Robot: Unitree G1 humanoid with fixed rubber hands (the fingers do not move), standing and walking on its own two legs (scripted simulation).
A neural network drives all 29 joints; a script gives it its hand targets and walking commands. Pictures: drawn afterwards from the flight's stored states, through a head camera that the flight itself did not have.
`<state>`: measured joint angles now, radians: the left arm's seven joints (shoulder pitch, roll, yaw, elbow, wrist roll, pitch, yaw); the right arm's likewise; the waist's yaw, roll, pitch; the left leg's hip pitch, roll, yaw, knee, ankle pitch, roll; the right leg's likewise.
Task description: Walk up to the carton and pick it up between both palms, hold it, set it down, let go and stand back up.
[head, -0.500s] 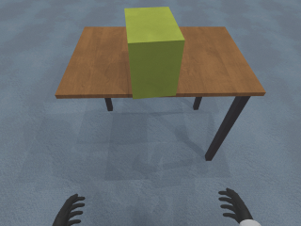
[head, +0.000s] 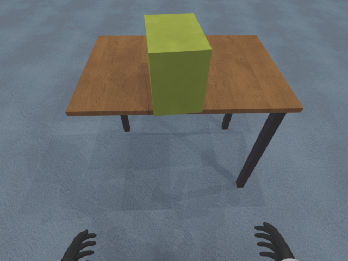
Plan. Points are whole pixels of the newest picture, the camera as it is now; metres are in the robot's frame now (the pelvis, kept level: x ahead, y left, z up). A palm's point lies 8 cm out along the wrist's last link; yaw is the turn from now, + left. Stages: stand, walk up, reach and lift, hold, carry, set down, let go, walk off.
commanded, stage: stand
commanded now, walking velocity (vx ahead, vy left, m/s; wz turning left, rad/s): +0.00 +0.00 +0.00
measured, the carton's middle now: (173, 64) +0.71 +0.00 +0.07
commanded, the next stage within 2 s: walk up in 0.50 s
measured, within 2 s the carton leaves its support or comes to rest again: neither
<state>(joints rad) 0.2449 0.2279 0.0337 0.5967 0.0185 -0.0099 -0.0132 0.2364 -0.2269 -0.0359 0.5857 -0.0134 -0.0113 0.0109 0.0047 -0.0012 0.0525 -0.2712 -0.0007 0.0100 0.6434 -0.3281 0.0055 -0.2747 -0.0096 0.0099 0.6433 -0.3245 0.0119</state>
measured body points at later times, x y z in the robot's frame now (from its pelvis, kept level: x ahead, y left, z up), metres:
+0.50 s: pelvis -0.01 +0.00 +0.00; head +0.00 +0.00 +0.45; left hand +0.13 +0.25 -0.09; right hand +0.14 -0.25 -0.09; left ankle +0.01 +0.12 -0.72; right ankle +0.01 -0.13 -0.72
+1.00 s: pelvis +0.04 -0.02 +0.00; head +0.03 -0.04 +0.45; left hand +0.13 +0.24 -0.09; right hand +0.11 -0.29 -0.12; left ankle +0.02 +0.10 -0.67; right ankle +0.03 -0.12 -0.72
